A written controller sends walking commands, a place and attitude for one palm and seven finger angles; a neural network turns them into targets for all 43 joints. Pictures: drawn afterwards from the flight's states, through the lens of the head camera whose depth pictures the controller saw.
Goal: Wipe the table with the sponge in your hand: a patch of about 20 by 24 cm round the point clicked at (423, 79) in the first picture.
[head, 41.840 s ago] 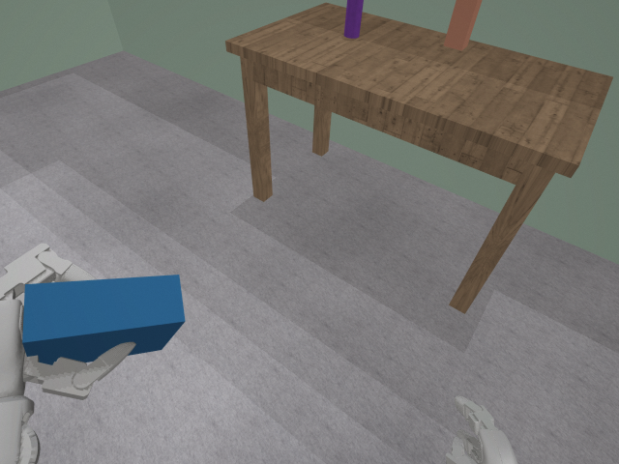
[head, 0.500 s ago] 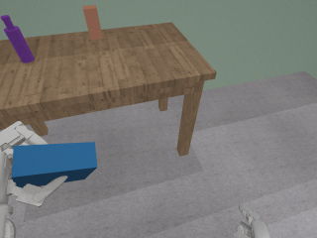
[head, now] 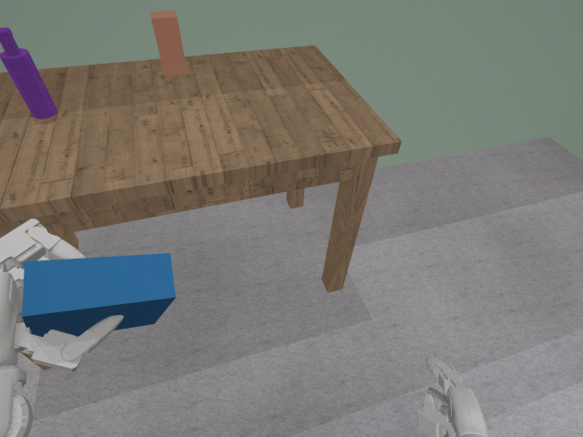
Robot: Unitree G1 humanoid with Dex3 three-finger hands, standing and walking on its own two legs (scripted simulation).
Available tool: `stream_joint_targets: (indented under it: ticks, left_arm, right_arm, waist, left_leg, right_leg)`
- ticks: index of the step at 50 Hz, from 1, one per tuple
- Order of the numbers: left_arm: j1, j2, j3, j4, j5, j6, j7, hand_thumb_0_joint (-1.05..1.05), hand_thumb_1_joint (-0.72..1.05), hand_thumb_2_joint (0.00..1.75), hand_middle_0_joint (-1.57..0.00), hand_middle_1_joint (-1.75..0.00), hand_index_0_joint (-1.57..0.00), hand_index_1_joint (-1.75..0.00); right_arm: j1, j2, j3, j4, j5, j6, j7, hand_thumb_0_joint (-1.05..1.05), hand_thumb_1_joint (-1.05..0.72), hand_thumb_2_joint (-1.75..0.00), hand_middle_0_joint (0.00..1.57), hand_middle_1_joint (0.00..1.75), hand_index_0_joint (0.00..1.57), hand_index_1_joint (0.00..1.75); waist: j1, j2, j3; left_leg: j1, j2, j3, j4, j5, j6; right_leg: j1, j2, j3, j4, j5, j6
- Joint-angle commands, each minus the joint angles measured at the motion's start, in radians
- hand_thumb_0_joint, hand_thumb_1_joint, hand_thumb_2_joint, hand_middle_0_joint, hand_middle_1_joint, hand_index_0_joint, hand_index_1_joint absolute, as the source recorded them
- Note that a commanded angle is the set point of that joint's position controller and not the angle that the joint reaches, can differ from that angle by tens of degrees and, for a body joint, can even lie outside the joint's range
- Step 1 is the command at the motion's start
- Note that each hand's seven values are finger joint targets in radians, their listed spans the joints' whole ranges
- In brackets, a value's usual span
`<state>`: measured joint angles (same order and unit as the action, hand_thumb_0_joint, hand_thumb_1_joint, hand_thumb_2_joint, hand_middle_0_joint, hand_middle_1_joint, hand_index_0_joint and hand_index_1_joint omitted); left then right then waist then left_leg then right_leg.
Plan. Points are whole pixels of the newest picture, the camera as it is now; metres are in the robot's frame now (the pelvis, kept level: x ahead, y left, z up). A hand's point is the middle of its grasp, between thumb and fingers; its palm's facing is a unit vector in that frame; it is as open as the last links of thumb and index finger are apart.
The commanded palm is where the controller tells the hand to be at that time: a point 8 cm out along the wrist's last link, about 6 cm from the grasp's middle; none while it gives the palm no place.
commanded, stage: stand and wait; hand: left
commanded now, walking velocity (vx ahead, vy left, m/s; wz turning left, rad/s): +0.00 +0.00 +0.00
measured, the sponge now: (122, 296) +0.23 +0.21 +0.14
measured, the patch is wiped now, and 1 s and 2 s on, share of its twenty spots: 1.00 1.00 1.00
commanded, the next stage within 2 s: none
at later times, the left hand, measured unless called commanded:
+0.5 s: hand (82, 301) +0.21 +0.23 +0.16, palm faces +0.40 -0.84 -0.37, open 9.2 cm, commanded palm +0.16 +0.27 +0.19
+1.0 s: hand (82, 296) +0.21 +0.23 +0.16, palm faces +0.40 -0.83 -0.38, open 9.2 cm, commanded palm +0.16 +0.27 +0.19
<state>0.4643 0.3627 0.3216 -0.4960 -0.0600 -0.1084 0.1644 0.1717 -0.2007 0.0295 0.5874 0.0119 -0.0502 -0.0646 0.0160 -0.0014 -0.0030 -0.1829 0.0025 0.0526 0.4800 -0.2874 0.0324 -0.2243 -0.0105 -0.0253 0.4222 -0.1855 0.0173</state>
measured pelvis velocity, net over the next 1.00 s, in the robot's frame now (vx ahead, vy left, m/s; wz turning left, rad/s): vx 0.00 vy -0.01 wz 0.00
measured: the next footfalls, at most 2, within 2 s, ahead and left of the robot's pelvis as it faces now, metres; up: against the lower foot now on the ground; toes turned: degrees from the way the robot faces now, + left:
none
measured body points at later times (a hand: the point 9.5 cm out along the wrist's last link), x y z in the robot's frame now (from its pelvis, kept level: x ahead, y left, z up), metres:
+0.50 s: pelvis +0.00 -0.01 +0.00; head +0.00 -0.01 +0.45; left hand +0.18 +0.28 +0.18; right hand +0.17 -0.24 -0.08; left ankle -0.02 +0.09 -0.74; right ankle +0.02 -0.13 -0.74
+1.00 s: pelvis +0.00 -0.01 +0.00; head +0.01 -0.01 +0.45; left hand +0.18 +0.28 +0.18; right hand +0.18 -0.24 -0.08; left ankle -0.02 +0.09 -0.74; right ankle +0.02 -0.13 -0.74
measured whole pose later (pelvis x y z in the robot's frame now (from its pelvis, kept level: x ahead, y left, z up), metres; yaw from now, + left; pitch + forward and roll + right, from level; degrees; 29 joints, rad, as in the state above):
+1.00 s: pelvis +0.00 -0.01 +0.00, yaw +0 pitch +0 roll -1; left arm 0.48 0.35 0.31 -0.48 -0.06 -0.10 0.17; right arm 0.18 -0.22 0.02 0.60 0.01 -0.04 -0.07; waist 0.01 0.03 -0.01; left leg -0.19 0.01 0.05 0.47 -0.28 0.02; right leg -0.24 0.00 -0.03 0.41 -0.18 0.01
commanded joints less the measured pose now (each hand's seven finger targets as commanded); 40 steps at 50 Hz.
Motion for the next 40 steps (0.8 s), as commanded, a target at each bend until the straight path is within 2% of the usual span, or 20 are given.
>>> stream_joint_targets:
  ticks: [1,9,11,14,16,18,23,24,28,32,38,40]
  left_arm:
    - [-0.102,0.149,0.087,-0.240,-0.001,-0.069,0.016,0.00,0.10,1.30,-1.20,-1.60,-1.20,-1.60]
    - [-0.061,0.154,0.104,-0.221,-0.003,-0.070,0.018,0.00,0.10,1.30,-1.20,-1.60,-1.20,-1.60]
    - [-0.050,0.152,0.107,-0.205,-0.006,-0.069,0.018,0.00,0.10,1.30,-1.20,-1.60,-1.20,-1.60]
    - [-0.055,0.153,0.104,-0.214,-0.005,-0.070,0.017,0.00,0.10,1.30,-1.20,-1.60,-1.20,-1.60]
    - [-0.044,0.156,0.110,-0.200,-0.006,-0.068,0.018,0.00,0.10,1.30,-1.20,-1.60,-1.20,-1.60]
    - [-0.050,0.156,0.106,-0.200,-0.006,-0.064,0.016,0.00,0.10,1.30,-1.20,-1.60,-1.20,-1.60]
    - [-0.069,0.165,0.109,-0.201,-0.003,-0.061,0.020,0.00,0.10,1.30,-1.20,-1.60,-1.20,-1.60]
    - [-0.069,0.152,0.098,-0.199,-0.003,-0.062,0.019,0.00,0.10,1.30,-1.20,-1.60,-1.20,-1.60]
    - [-0.078,0.166,0.110,-0.214,0.001,-0.063,0.024,0.00,0.10,1.30,-1.20,-1.60,-1.20,-1.60]
    - [-0.062,0.150,0.100,-0.206,-0.002,-0.061,0.023,0.00,0.10,1.30,-1.20,-1.60,-1.20,-1.60]
    - [-0.060,0.157,0.105,-0.198,-0.001,-0.058,0.021,0.00,0.10,1.30,-1.20,-1.60,-1.20,-1.60]
    - [-0.067,0.152,0.100,-0.209,-0.001,-0.061,0.021,0.00,0.10,1.30,-1.20,-1.60,-1.20,-1.60]
  right_arm:
    - [-0.117,-0.130,-0.048,-0.150,-0.003,-0.054,-0.015,0.00,-0.90,-0.90,0.20,0.30,0.20,0.30]
    - [-0.113,-0.128,-0.049,-0.144,-0.004,-0.052,-0.017,0.00,-0.90,-0.90,0.20,0.30,0.20,0.30]
    - [-0.108,-0.129,-0.052,-0.144,-0.003,-0.050,-0.016,0.00,-0.90,-0.90,0.20,0.30,0.20,0.30]
    - [-0.110,-0.129,-0.053,-0.143,-0.003,-0.051,-0.017,0.00,-0.90,-0.90,0.20,0.30,0.20,0.30]
    - [-0.107,-0.130,-0.056,-0.142,-0.003,-0.051,-0.018,0.00,-0.90,-0.90,0.20,0.30,0.20,0.30]
    - [-0.110,-0.138,-0.059,-0.149,-0.003,-0.051,-0.020,0.00,-0.90,-0.90,0.20,0.30,0.20,0.30]
    - [-0.114,-0.141,-0.060,-0.148,-0.003,-0.051,-0.020,0.00,-0.90,-0.90,0.20,0.30,0.20,0.30]
    - [-0.113,-0.132,-0.056,-0.143,-0.002,-0.049,-0.020,0.00,-0.90,-0.90,0.20,0.30,0.20,0.30]
    - [-0.116,-0.141,-0.059,-0.151,-0.004,-0.052,-0.021,0.00,-0.90,-0.90,0.20,0.30,0.20,0.30]
    - [-0.110,-0.135,-0.058,-0.148,-0.002,-0.052,-0.019,0.00,-0.90,-0.90,0.20,0.30,0.20,0.30]
    - [-0.113,-0.142,-0.059,-0.153,-0.003,-0.053,-0.021,0.00,-0.90,-0.90,0.20,0.30,0.20,0.30]
    - [-0.112,-0.137,-0.057,-0.150,-0.003,-0.052,-0.020,0.00,-0.90,-0.90,0.20,0.30,0.20,0.30]
  waist:
    - [-0.012,0.097,-0.110]
    - [-0.011,0.070,-0.111]
    - [-0.012,0.041,-0.117]
    - [-0.013,0.068,-0.118]
    - [-0.012,0.028,-0.127]
    - [-0.014,0.050,-0.120]
    - [-0.012,0.046,-0.097]
    - [-0.012,0.044,-0.095]
    - [-0.010,0.086,-0.097]
    - [-0.011,0.049,-0.116]
    - [-0.010,0.069,-0.114]
    - [-0.010,0.052,-0.121]
  left_leg:
    - [-0.036,0.116,-0.118,-0.125,0.205,-0.013]
    - [-0.047,0.109,-0.119,-0.119,0.200,-0.016]
    - [-0.043,0.105,-0.113,-0.110,0.203,-0.015]
    - [-0.037,0.104,-0.110,-0.108,0.190,-0.015]
    - [-0.029,0.101,-0.105,-0.098,0.200,-0.013]
    - [-0.029,0.096,-0.103,-0.095,0.191,-0.015]
    - [-0.048,0.089,-0.107,-0.101,0.131,-0.014]
    - [-0.044,0.093,-0.106,-0.105,0.120,-0.011]
    - [-0.052,0.093,-0.115,-0.119,0.109,-0.012]
    - [-0.037,0.093,-0.104,-0.105,0.149,-0.011]
    - [-0.038,0.095,-0.108,-0.109,0.163,-0.014]
    - [-0.030,0.099,-0.107,-0.106,0.188,-0.013]
  right_leg:
    - [0.092,-0.040,0.055,-0.012,0.166,-0.020]
    - [0.095,-0.049,0.064,-0.024,0.161,-0.023]
    - [0.097,-0.052,0.067,-0.031,0.166,-0.023]
    - [0.087,-0.055,0.077,-0.035,0.155,-0.025]
    - [0.091,-0.058,0.081,-0.041,0.169,-0.025]
    - [0.078,-0.062,0.090,-0.048,0.156,-0.029]
    - [0.060,-0.061,0.098,-0.070,0.094,-0.029]
    - [0.056,-0.059,0.099,-0.072,0.087,-0.028]
    - [0.059,-0.051,0.091,-0.063,0.079,-0.029]
    - [0.074,-0.050,0.086,-0.057,0.124,-0.025]
    - [0.068,-0.049,0.079,-0.048,0.129,-0.024]
    - [0.078,-0.046,0.074,-0.040,0.151,-0.022]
